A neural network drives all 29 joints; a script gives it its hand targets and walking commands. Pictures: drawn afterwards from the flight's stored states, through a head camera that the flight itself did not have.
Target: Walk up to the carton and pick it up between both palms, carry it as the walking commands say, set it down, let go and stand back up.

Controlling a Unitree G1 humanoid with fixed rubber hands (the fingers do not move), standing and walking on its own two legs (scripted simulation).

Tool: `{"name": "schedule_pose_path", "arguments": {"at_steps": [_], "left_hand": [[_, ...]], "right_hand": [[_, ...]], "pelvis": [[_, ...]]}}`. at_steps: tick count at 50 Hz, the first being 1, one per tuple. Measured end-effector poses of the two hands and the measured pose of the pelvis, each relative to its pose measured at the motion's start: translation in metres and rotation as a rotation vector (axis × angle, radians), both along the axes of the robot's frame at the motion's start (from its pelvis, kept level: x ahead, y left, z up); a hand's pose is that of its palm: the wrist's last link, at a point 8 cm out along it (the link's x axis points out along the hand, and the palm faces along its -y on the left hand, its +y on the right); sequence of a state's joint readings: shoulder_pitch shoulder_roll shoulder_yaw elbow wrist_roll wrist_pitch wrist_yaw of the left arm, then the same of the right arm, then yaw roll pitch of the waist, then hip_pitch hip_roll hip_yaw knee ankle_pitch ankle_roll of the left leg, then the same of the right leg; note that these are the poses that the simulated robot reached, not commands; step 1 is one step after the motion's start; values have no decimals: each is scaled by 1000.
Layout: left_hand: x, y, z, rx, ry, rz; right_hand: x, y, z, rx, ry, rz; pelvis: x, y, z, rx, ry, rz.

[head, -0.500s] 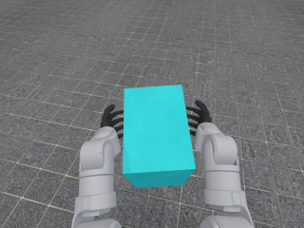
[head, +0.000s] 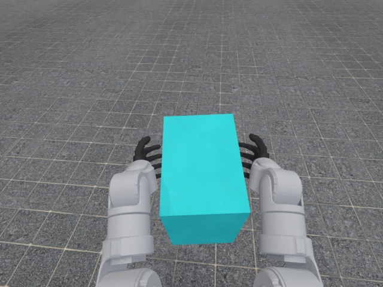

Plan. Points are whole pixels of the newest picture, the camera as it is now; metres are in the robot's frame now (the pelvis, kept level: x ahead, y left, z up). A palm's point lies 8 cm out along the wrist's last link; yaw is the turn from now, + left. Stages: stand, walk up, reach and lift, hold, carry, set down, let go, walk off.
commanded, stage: carry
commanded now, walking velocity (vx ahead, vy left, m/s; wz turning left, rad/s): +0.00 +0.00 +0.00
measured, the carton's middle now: (200, 184) +0.34 -0.01 +0.04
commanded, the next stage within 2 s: none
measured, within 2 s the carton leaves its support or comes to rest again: neither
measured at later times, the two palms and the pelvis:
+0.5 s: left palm (151, 161) +0.36 +0.10 +0.10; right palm (260, 159) +0.35 -0.14 +0.10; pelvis +0.03 -0.01 +0.00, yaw +0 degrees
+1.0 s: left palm (158, 176) +0.32 +0.08 +0.09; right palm (272, 170) +0.32 -0.16 +0.10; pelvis +0.01 -0.04 -0.01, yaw -1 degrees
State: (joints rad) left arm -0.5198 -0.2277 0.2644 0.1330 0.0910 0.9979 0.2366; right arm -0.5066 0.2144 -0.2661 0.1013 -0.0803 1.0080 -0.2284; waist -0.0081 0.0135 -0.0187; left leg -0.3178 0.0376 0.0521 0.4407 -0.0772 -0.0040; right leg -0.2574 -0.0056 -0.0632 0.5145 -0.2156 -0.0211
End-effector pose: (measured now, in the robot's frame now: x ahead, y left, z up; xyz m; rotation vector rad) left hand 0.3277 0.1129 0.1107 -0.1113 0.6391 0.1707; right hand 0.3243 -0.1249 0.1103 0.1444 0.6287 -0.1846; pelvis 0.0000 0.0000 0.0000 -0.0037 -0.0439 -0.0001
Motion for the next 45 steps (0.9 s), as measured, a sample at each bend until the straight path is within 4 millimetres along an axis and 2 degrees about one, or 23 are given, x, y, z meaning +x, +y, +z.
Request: {"name": "schedule_pose_path", "arguments": {"at_steps": [10,22,37,45], "left_hand": [[17,-15,-7,0,7,-26],[29,-14,-8,-1,7,-1],[29,-10,-10,-10,5,14],[18,-17,-9,-28,-19,20]], "right_hand": [[11,-14,-7,9,7,-31],[28,-14,-9,11,6,-9],[33,-10,-8,6,4,5],[23,-17,-3,1,-20,1]], "pelvis": [[14,-4,2,6,4,-12],[28,-13,3,8,11,-1],[31,-15,2,9,12,8],[19,-23,-2,10,19,-7]]}}
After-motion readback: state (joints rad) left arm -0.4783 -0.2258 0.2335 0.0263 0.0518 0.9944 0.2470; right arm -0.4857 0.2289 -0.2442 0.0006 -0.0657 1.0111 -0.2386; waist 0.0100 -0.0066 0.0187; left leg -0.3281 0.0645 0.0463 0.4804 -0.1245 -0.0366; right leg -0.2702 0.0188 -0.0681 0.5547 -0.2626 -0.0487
